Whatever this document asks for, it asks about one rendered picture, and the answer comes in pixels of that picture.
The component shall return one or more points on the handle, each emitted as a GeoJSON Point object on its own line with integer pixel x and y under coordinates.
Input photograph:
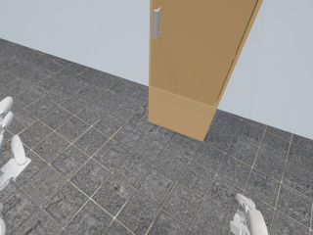
{"type": "Point", "coordinates": [156, 31]}

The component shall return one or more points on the cupboard door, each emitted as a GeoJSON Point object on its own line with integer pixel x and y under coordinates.
{"type": "Point", "coordinates": [197, 44]}

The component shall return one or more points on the left robot hand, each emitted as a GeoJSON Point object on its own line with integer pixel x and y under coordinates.
{"type": "Point", "coordinates": [16, 166]}

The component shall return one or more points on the right robot hand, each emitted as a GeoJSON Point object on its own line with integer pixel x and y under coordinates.
{"type": "Point", "coordinates": [251, 223]}

